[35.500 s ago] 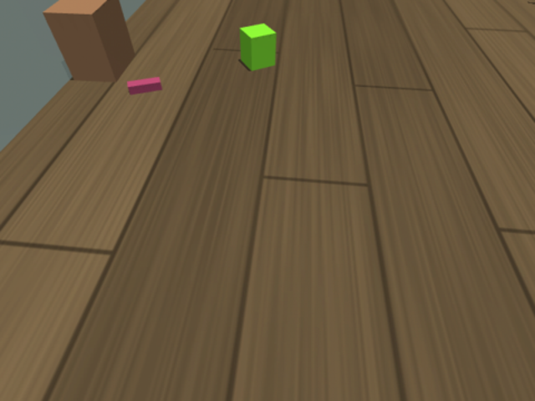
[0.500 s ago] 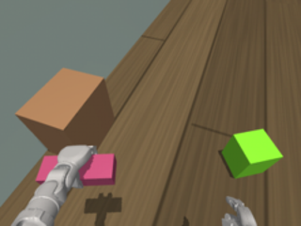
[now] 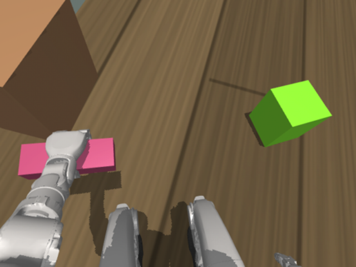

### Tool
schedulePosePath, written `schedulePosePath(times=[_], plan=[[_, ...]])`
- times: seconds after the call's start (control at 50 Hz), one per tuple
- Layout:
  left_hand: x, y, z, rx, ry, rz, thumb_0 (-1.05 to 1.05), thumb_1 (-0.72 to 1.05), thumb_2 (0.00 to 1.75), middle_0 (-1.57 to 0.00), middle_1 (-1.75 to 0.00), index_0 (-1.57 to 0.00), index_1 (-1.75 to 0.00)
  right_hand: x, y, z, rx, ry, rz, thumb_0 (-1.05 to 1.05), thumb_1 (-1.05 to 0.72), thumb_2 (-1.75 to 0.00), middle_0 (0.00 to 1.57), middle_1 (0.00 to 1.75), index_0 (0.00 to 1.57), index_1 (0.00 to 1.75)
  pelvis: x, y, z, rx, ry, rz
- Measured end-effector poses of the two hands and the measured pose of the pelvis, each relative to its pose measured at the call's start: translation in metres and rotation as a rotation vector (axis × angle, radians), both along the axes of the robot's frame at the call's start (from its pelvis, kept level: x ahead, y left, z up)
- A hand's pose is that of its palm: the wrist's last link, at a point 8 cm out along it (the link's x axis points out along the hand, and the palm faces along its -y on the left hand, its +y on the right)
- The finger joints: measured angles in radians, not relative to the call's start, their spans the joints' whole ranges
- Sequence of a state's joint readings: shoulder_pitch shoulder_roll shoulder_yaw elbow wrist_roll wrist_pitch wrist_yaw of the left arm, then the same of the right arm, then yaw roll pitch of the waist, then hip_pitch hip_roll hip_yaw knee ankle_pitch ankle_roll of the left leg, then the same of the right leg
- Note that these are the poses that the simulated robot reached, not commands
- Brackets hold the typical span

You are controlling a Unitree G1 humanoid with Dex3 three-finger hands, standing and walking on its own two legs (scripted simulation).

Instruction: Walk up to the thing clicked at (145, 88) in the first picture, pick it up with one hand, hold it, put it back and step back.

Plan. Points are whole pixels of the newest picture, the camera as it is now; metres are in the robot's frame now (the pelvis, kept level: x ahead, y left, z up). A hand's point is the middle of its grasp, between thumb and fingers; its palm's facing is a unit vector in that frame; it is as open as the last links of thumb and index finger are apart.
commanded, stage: crouch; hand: left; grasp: from above
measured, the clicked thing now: (71, 158) +0.41 +0.24 -0.15
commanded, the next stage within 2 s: lower in 1.20 s
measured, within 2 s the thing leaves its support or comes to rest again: neither
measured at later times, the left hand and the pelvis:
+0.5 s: hand (92, 167) +0.42 +0.23 -0.32, palm faces -0.44 -0.01 -0.90, open 10.8 cm; pelvis -0.02 -0.01 -0.15, yaw -2 degrees
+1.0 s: hand (97, 170) +0.43 +0.23 -0.40, palm faces -0.47 -0.02 -0.88, open 10.8 cm; pelvis -0.03 -0.01 -0.22, yaw -4 degrees
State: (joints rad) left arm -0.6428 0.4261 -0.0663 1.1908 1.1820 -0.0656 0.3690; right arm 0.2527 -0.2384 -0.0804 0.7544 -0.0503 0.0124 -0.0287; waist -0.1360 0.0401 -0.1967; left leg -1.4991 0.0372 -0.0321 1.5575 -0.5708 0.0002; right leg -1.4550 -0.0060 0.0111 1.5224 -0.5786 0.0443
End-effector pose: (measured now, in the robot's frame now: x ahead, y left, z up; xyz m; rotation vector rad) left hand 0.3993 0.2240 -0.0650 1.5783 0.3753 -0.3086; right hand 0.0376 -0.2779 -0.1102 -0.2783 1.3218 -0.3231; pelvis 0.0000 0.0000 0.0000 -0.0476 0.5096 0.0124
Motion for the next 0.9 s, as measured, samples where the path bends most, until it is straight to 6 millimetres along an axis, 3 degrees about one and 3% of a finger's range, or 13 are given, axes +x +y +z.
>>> schedulePosePath(times=[0.14, 0.26, 0.38, 0.58, 0.9], plan=[[0.005, 0.005, -0.07, -0.018, 0.057, -0.001, -0.01, -0.13, 0.64, -0.58, -0.72, -0.6, -0.67, -0.008, 0.014, -0.055, 0.032, 0.03, 0.019, 0.0, -0.9, -0.9, 0.2, 0.3, 0.2, 0.3, -0.008, 0.003, -0.051, -0.014, 0.073, 0.001], [0.011, 0.006, -0.125, -0.039, 0.057, -0.03, -0.01, -0.13, 0.63, -0.59, -0.71, -0.62, -0.65, 0.0, 0.014, -0.095, 0.041, 0.037, 0.078, 0.0, -0.89, -0.9, 0.2, 0.3, 0.21, 0.3, -0.011, 0.001, -0.093, -0.027, 0.122, 0.004], [0.019, 0.007, -0.167, -0.039, 0.033, -0.022, -0.01, -0.14, 0.63, -0.6, -0.7, -0.62, -0.64, 0.012, 0.006, -0.127, 0.035, 0.033, 0.136, 0.0, -0.9, -0.9, 0.2, 0.3, 0.21, 0.3, -0.015, -0.002, -0.127, -0.037, 0.139, 0.001], [0.033, 0.006, -0.21, -0.039, 0.031, 0.012, -0.01, -0.14, 0.63, -0.6, -0.7, -0.63, -0.64, 0.011, -0.003, -0.16, 0.024, 0.041, 0.154, 0.0, -0.9, -0.9, 0.2, 0.3, 0.2, 0.3, -0.019, -0.006, -0.165, -0.044, 0.141, -0.014], [0.037, 0.007, -0.261, -0.054, 0.064, -0.006, -0.01, -0.14, 0.63, -0.6, -0.7, -0.62, -0.64, -0.031, -0.001, -0.202, 0.056, 0.143, 0.125, 0.0, -0.91, -0.9, 0.2, 0.3, 0.2, 0.3, -0.025, -0.008, -0.21, -0.048, 0.116, -0.032]])
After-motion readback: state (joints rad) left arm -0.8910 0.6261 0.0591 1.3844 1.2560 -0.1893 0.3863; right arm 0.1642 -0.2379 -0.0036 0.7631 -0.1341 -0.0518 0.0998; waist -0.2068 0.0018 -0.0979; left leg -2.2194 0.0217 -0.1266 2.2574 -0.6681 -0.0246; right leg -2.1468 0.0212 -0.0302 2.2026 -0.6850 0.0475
